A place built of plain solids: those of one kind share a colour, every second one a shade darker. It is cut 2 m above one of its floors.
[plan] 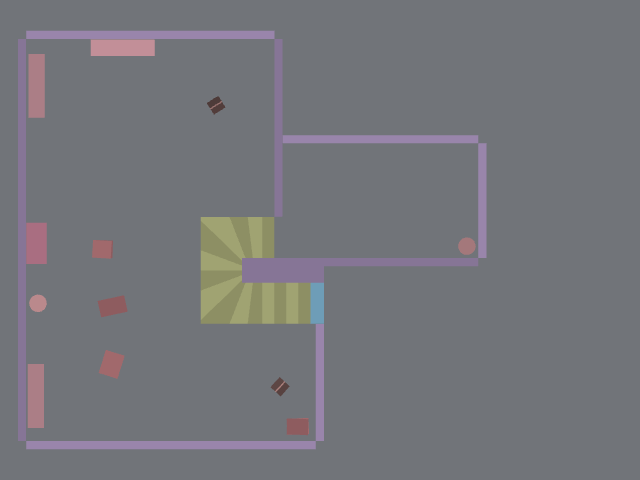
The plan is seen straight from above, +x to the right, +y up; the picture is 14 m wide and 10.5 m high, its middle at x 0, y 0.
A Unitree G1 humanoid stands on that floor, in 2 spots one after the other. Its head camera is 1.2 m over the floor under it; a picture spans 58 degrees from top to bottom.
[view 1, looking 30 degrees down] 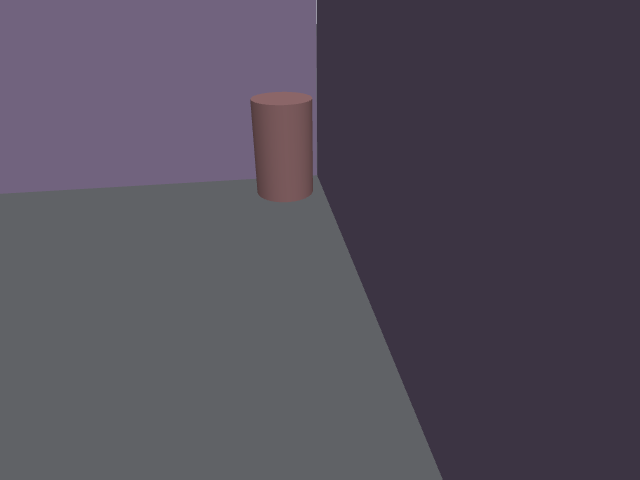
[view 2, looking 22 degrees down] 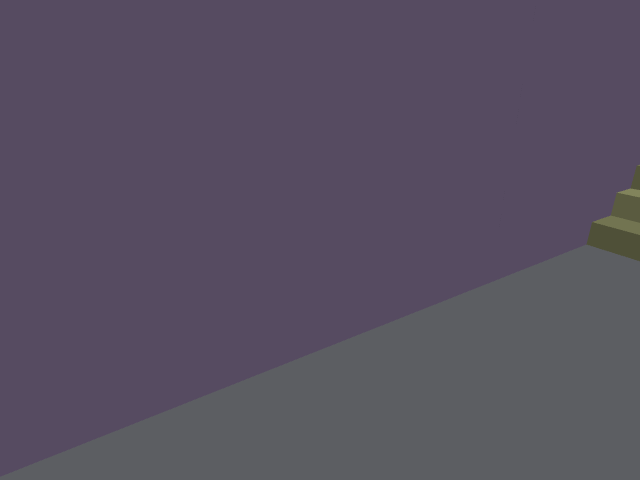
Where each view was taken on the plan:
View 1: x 0.45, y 0.06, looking -9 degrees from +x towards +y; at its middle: ground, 2.40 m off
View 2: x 2.18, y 0.98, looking -123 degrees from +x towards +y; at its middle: wall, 1.76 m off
